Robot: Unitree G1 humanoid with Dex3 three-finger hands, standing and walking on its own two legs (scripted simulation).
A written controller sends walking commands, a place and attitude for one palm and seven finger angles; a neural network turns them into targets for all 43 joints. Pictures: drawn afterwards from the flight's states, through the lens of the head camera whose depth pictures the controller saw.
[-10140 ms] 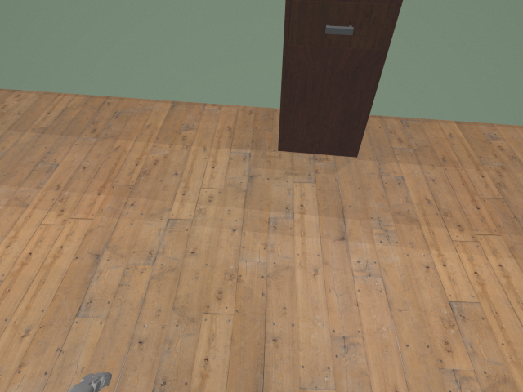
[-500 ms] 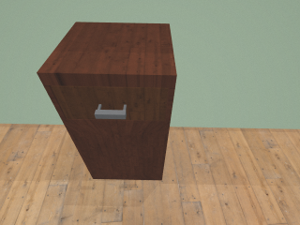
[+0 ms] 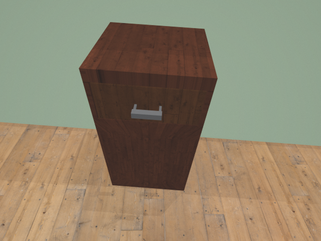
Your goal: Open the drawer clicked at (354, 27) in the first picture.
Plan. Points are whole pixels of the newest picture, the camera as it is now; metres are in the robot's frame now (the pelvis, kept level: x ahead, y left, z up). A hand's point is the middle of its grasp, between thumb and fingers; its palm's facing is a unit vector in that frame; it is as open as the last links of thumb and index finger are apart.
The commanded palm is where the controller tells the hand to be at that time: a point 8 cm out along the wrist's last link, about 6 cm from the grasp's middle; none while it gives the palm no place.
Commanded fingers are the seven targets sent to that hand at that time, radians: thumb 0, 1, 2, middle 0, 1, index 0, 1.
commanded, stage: come to a stop and stand still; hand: left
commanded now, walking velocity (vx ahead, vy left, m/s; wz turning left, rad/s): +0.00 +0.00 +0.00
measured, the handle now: (147, 110) +0.58 +0.09 -0.04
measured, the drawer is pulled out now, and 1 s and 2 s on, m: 0.00 0.00 0.00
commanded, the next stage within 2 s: look again from close up in 1.02 s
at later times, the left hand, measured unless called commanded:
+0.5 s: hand out of the picture -0.15 +0.15 -0.21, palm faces +0.19 -0.97 -0.12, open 7.3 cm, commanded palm none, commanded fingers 0.00 0.90 0.90 -0.20 -0.30 -0.20 -0.30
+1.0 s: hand out of the picture +0.01 +0.19 -0.17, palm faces +0.02 -0.99 -0.15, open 7.1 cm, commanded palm none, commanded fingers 0.00 0.90 0.90 -0.20 -0.30 -0.20 -0.30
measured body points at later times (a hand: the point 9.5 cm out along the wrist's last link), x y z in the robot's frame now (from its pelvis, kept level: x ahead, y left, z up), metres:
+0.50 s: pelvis -0.06 +0.01 -0.02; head -0.09 +0.05 +0.43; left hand -0.16 +0.20 -0.20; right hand +0.00 -0.22 -0.15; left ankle -0.08 +0.07 -0.70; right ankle +0.06 -0.14 -0.73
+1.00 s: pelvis -0.07 +0.02 +0.00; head -0.06 +0.04 +0.45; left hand +0.01 +0.24 -0.16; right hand -0.13 -0.17 -0.15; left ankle -0.10 +0.09 -0.73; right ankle -0.09 -0.09 -0.73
